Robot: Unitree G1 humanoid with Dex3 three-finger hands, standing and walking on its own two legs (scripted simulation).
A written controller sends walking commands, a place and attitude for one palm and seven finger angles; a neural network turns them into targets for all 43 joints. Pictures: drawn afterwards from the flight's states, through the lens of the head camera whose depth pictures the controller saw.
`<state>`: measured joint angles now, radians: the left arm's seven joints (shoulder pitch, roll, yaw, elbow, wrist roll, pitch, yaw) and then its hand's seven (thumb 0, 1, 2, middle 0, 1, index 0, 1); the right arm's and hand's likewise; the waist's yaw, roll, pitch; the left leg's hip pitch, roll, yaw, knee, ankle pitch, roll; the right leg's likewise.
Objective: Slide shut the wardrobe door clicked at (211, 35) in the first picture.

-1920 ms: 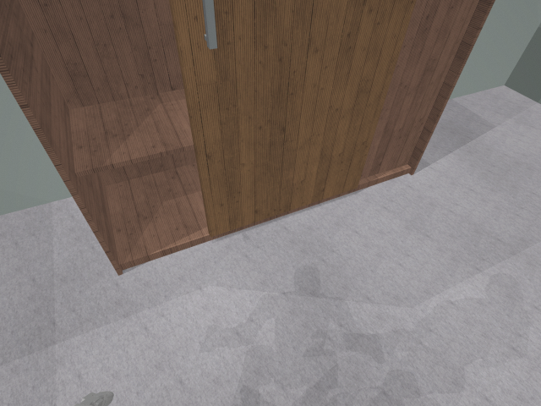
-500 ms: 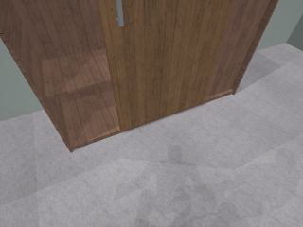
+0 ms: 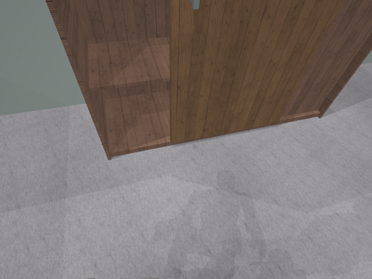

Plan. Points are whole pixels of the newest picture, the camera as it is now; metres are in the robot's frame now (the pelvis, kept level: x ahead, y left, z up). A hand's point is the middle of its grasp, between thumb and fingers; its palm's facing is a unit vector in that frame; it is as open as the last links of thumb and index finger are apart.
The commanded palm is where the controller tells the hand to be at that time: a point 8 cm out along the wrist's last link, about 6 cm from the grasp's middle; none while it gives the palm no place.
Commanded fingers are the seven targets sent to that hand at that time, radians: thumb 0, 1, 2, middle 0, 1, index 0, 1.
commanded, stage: turn to face it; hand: right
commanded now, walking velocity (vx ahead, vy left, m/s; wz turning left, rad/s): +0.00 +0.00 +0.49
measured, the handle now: out of the picture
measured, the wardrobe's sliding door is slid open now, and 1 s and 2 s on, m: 0.39 0.39 0.39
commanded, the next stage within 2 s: take the last steps up to it in 0.52 s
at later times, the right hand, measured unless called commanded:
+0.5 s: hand out of the picture +0.06 -0.18 -0.15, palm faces -0.09 +0.97 -0.23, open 7.3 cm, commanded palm none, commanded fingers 0.00 -0.90 -0.90 0.20 0.30 0.20 0.30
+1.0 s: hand out of the picture +0.13 -0.24 -0.16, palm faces -0.28 +0.94 -0.17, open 7.3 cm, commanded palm none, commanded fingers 0.00 -0.90 -0.90 0.20 0.30 0.20 0.30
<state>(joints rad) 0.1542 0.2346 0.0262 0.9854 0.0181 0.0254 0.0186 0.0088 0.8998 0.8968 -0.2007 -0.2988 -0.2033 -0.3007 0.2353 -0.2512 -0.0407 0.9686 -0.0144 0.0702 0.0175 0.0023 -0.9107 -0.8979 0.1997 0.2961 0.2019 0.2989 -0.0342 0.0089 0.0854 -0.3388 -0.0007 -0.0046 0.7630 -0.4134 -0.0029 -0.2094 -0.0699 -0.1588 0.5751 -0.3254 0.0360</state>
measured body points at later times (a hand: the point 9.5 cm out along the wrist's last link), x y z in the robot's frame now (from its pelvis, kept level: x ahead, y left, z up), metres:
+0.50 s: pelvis +0.00 +0.00 +0.02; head +0.01 +0.01 +0.47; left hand +0.04 +0.27 -0.12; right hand +0.06 -0.24 -0.13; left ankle +0.01 +0.09 -0.72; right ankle +0.00 -0.15 -0.67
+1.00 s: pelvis +0.04 -0.07 +0.02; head +0.05 -0.09 +0.47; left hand -0.10 +0.11 -0.12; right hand +0.15 -0.29 -0.14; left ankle +0.00 +0.08 -0.66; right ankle +0.02 -0.14 -0.72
